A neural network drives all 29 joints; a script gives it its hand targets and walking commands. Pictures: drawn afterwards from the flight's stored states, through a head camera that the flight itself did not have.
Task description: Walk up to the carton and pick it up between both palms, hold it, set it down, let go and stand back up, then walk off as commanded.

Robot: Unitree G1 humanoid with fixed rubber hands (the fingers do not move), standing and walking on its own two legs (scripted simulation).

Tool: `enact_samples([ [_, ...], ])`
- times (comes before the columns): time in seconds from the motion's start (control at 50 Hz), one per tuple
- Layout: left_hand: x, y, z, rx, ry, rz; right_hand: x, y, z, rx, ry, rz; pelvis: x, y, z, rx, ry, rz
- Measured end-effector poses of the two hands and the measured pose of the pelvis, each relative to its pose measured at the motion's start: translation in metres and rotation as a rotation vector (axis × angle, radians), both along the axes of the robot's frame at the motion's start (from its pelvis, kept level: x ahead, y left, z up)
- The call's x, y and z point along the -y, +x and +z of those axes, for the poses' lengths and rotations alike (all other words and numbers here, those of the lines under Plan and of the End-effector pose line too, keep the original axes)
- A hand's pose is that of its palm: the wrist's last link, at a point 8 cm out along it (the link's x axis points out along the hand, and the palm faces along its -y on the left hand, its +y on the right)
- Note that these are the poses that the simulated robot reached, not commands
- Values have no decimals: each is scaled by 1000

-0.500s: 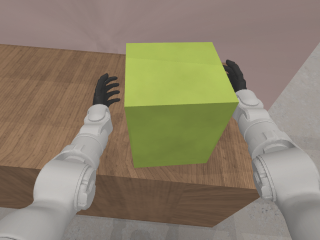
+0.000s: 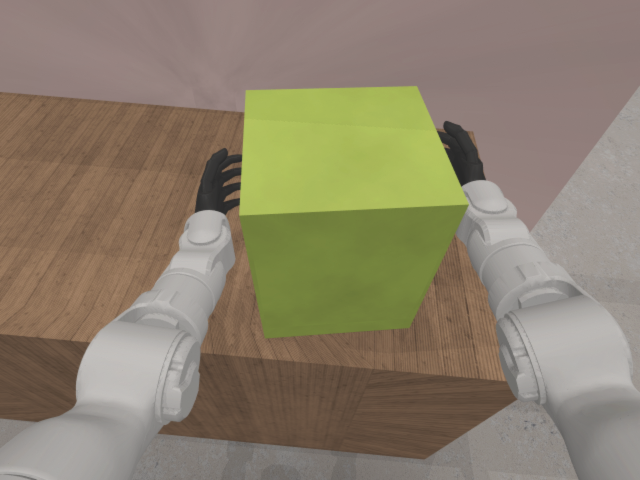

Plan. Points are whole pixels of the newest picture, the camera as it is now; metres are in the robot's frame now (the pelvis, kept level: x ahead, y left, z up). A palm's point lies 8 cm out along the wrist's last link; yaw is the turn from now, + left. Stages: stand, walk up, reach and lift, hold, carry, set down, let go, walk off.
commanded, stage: reach and lift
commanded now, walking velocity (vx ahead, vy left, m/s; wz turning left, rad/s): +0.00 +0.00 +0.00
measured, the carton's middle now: (335, 220) +0.46 +0.01 +0.05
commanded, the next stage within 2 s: none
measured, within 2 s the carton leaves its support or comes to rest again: leaves its support in 0.92 s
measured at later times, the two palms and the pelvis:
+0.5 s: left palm (205, 213) +0.42 +0.18 +0.08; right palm (456, 178) +0.46 -0.14 +0.14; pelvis +0.00 +0.00 +0.00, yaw +0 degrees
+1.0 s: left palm (195, 220) +0.40 +0.18 +0.10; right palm (453, 192) +0.43 -0.13 +0.14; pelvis -0.02 +0.00 +0.00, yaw +0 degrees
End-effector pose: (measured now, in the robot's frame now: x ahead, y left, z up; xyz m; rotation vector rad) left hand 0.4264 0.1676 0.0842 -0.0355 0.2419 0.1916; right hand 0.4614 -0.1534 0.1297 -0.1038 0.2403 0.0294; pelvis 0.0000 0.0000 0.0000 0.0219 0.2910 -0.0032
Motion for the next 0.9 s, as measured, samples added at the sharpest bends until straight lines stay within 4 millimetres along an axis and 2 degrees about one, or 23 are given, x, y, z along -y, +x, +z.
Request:
enact_samples([
  [0.34,-2,-1,-1,1,-18,21,-4,0,1,11,-19,6,0,0,0,0,0,0],
  [0.64,-16,-15,4,41,-38,37,-24,-10,16,111,5,25,0,-11,0,25,-1,-1],
  [0.9,-11,-27,1,-15,-45,59,-19,-28,0,51,7,-4,0,-19,0,37,0,-1],
])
